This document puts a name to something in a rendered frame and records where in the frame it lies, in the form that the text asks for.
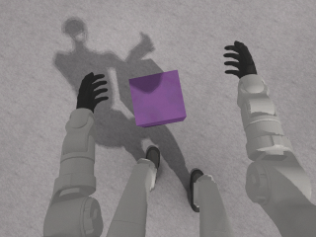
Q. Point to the robot left hand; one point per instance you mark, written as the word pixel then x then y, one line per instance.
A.
pixel 86 97

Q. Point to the left robot thigh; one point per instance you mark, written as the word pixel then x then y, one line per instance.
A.
pixel 130 217

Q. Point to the robot left forearm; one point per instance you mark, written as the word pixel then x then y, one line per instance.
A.
pixel 77 161

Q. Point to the robot right forearm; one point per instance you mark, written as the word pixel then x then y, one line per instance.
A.
pixel 265 137

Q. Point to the carton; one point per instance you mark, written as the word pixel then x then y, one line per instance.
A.
pixel 157 99

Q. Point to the left robot upper arm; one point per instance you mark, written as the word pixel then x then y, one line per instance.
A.
pixel 78 217

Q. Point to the right robot upper arm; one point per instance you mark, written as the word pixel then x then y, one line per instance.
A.
pixel 282 189

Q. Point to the robot right hand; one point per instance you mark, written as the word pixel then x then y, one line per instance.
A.
pixel 246 64

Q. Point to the right robot foot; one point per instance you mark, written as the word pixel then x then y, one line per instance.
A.
pixel 194 176

